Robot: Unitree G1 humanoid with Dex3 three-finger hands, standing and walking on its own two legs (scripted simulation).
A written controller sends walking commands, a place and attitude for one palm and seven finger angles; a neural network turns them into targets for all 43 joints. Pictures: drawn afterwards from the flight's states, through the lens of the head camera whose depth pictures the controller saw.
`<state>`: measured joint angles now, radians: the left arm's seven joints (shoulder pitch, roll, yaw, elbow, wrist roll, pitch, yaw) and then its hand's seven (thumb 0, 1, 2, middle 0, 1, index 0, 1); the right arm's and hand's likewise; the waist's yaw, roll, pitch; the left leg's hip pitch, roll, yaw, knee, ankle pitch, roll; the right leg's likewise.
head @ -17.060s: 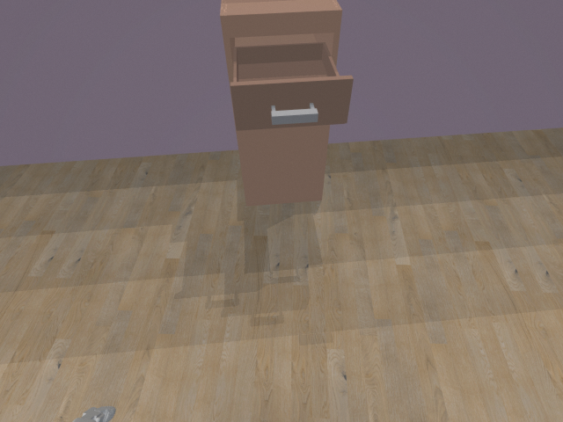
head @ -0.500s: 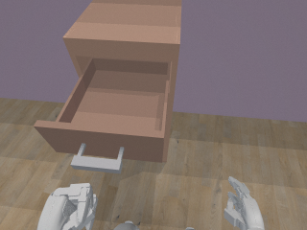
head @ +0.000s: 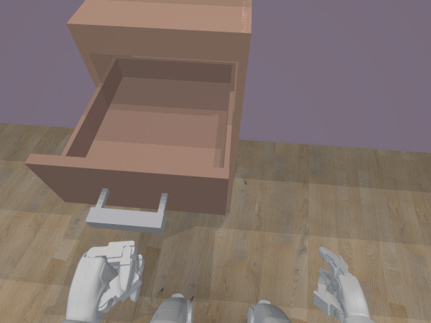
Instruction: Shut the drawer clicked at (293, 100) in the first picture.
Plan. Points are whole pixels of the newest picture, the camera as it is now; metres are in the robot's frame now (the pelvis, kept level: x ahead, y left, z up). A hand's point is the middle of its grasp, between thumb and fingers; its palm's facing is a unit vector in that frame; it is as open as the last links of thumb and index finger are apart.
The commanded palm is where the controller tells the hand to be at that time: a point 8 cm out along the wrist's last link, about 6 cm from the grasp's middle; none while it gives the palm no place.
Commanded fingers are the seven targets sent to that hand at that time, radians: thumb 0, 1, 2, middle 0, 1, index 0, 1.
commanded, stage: bring the fist close to the handle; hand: left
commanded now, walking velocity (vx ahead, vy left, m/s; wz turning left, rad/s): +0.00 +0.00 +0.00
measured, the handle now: (130, 208) +0.30 +0.17 +0.05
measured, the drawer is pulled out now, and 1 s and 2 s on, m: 0.30 0.30 0.18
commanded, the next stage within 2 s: push the drawer shut in 0.48 s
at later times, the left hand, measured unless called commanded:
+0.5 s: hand (138, 274) +0.20 +0.13 +0.05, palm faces -0.04 -1.00 -0.02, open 3.3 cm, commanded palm +0.17 +0.19 +0.05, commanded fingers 0.00 0.90 0.90 -1.40 -1.60 -1.40 -1.60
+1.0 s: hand (139, 258) +0.22 +0.14 +0.04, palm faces -0.07 -1.00 -0.04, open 3.0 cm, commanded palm +0.22 +0.19 +0.05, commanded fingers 0.00 0.90 0.90 -1.40 -1.60 -1.40 -1.60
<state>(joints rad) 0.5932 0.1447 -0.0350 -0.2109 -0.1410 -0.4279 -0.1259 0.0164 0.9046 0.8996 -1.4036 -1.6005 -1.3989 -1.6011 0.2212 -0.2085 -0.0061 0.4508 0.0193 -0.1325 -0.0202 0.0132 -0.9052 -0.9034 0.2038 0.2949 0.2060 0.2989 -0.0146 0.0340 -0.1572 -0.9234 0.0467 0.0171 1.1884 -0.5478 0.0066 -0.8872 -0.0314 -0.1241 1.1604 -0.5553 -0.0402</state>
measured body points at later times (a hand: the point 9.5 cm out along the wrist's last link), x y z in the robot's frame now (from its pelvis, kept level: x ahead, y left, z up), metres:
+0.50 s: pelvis +0.00 +0.00 -0.01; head +0.07 +0.01 +0.44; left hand +0.19 +0.18 +0.05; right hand +0.18 -0.23 -0.08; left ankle +0.02 +0.11 -0.64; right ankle +0.01 -0.10 -0.64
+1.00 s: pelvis +0.00 +0.01 -0.01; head +0.08 +0.01 +0.44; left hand +0.22 +0.19 +0.05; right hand +0.18 -0.23 -0.09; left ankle +0.02 +0.11 -0.64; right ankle +0.01 -0.10 -0.64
